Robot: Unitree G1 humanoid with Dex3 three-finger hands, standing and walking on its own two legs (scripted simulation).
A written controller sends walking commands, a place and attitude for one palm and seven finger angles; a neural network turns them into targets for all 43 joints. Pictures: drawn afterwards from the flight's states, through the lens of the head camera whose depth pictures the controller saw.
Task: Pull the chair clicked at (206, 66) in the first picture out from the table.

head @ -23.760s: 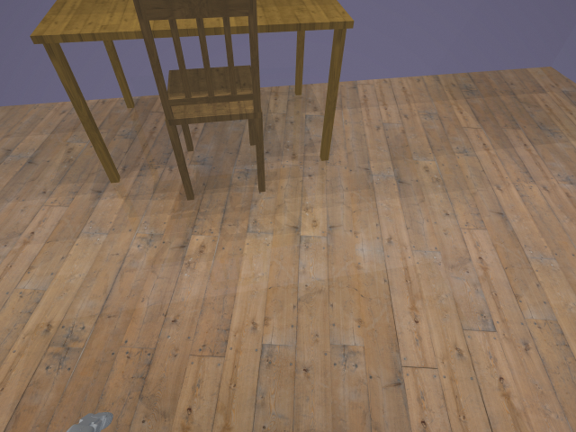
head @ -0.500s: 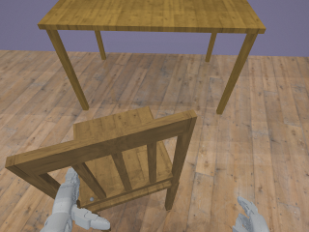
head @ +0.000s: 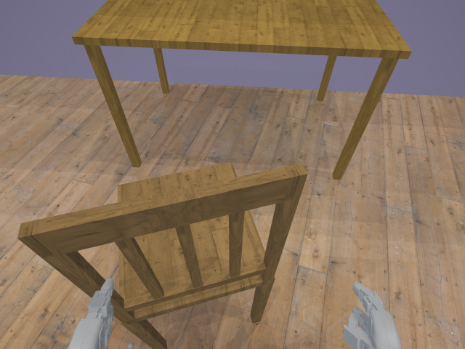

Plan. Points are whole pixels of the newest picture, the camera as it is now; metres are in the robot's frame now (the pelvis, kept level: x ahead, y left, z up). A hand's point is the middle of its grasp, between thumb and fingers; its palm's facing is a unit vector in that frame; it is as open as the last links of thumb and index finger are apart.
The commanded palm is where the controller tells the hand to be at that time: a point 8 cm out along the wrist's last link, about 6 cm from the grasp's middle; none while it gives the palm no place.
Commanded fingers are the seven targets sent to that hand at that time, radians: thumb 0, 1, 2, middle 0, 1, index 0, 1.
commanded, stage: draw the fingers out of the gap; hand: left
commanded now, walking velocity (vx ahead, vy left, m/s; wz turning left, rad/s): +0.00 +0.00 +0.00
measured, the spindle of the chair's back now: (191, 258) +0.29 +0.09 -0.03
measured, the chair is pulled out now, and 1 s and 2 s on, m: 0.62 0.61 0.61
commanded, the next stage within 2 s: draw the hand back to the body in 0.02 s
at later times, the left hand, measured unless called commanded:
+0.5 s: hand out of the picture +0.13 +0.19 +0.04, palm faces +0.04 -1.00 -0.08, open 17.5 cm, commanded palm +0.10 +0.25 +0.08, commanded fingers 0.00 -0.55 0.20 0.00 0.00 0.00 0.00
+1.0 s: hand (31, 313) +0.16 +0.24 +0.13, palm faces +0.33 -0.84 -0.43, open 13.6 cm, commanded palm +0.12 +0.28 +0.17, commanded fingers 0.00 0.32 0.62 -0.12 -0.18 -0.12 -0.18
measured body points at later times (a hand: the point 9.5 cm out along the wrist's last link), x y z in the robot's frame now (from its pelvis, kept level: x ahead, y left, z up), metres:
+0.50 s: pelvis -0.02 +0.00 -0.02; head +0.02 +0.00 +0.43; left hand +0.12 +0.24 +0.05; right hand +0.17 -0.23 -0.10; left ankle -0.02 +0.13 -0.68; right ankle +0.00 -0.13 -0.68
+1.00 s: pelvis +0.00 +0.00 +0.04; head -0.01 -0.02 +0.49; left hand +0.13 +0.28 +0.15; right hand +0.19 -0.22 -0.03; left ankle -0.02 +0.13 -0.68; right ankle +0.00 -0.13 -0.68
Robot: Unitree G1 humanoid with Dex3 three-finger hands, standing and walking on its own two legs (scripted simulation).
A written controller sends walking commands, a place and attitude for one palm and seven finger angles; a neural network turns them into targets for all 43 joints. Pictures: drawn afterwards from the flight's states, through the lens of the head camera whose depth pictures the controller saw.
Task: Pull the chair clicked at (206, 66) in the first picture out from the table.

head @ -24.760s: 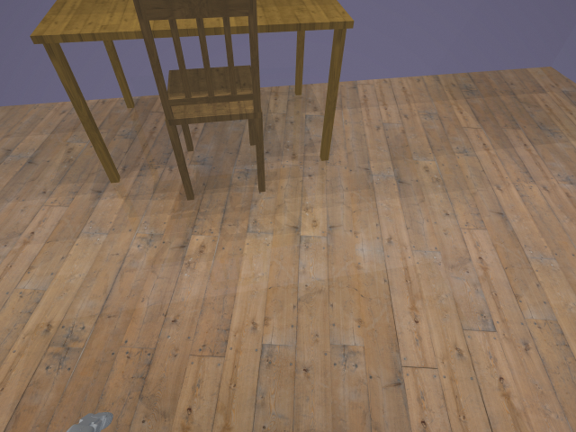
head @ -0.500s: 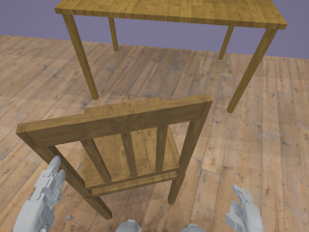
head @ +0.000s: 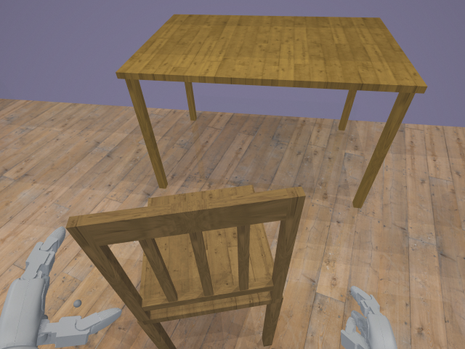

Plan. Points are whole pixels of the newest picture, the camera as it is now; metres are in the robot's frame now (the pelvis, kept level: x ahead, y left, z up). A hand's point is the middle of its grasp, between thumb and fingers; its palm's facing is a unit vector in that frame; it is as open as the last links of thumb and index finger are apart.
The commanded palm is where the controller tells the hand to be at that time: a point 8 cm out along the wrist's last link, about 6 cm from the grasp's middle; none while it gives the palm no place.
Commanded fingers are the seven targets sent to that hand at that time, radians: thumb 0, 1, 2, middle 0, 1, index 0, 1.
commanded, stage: draw the hand back to the body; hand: left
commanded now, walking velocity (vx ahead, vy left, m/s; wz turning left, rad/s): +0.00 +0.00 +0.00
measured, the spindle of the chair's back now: (202, 265) +0.30 +0.11 -0.07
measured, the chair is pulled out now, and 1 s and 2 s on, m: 0.61 0.61 0.61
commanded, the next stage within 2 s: step back with the hand held close in 0.72 s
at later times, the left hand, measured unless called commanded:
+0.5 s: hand (68, 217) +0.23 +0.25 +0.18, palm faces +0.45 -0.78 -0.44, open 7.9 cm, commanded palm +0.17 +0.29 +0.19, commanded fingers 0.00 0.90 0.90 -0.20 -0.30 -0.20 -0.30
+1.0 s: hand (52, 221) +0.22 +0.26 +0.18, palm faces +0.42 -0.78 -0.46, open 7.4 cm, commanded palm +0.16 +0.30 +0.19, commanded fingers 0.00 0.90 0.90 -0.20 -0.30 -0.20 -0.30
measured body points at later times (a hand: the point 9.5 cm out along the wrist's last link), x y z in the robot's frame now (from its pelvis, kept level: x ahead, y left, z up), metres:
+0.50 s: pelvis +0.03 -0.01 +0.02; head +0.02 -0.04 +0.47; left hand +0.20 +0.29 +0.20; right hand +0.21 -0.25 -0.08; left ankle -0.02 +0.13 -0.72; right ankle -0.01 -0.13 -0.72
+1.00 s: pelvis +0.01 +0.00 +0.02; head +0.02 -0.02 +0.47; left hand +0.19 +0.30 +0.21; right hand +0.19 -0.23 -0.07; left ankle -0.02 +0.13 -0.72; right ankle -0.01 -0.13 -0.72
